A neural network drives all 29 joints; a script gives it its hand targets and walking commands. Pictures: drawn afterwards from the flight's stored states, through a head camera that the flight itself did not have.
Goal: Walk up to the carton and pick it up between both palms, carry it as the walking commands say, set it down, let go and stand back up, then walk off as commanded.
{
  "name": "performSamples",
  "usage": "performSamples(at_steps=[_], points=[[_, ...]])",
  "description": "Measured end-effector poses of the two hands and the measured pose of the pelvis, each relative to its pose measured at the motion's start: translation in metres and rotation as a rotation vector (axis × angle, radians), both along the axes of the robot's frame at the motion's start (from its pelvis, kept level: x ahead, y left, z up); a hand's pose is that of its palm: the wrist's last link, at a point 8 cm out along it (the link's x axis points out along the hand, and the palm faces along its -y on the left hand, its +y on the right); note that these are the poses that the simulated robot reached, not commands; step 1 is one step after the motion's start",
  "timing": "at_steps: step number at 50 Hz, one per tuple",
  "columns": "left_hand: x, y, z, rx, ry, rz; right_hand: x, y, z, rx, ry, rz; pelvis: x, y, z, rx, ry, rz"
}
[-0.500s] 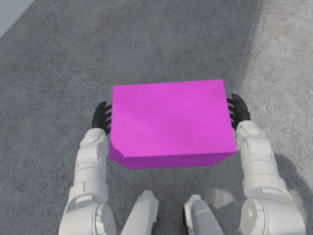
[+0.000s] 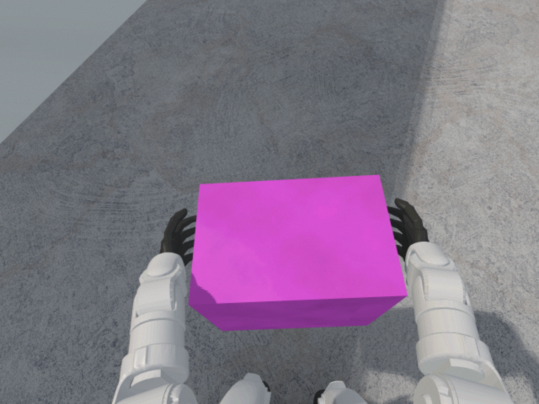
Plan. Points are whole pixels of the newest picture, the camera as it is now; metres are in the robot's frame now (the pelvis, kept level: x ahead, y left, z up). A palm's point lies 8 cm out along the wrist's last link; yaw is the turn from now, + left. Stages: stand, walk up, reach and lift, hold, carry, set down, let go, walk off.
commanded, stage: reach and lift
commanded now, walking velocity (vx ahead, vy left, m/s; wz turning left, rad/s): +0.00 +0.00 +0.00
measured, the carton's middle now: (291, 261) +0.35 +0.02 -0.11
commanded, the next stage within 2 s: none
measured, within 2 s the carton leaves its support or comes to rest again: neither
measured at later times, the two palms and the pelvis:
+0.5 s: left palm (157, 250) +0.31 +0.20 +0.04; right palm (434, 240) +0.33 -0.17 +0.04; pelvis +0.01 +0.00 +0.04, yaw +0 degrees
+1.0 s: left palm (144, 247) +0.29 +0.20 +0.09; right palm (458, 236) +0.32 -0.18 +0.09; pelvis +0.02 +0.00 +0.05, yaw +0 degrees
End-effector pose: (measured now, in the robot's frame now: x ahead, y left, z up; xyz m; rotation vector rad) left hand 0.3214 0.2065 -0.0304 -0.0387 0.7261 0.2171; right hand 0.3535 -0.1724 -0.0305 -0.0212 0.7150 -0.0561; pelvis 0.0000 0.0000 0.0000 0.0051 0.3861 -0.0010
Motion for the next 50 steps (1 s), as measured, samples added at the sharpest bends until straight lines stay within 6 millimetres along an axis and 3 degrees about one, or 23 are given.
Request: performSamples(at_steps=[24, 50], points=[[-0.016, -0.002, 0.066, 0.013, -0.031, -0.016, -0.018, -0.002, 0.067, -0.007, -0.032, 0.0, 0.012, 0.003, 0.035, -0.002, -0.243, -0.002], [-0.031, -0.006, 0.117, 0.009, -0.097, -0.02, -0.036, -0.007, 0.122, -0.023, -0.099, 0.003, 0.024, 0.001, 0.048, 0.001, -0.468, 0.001]])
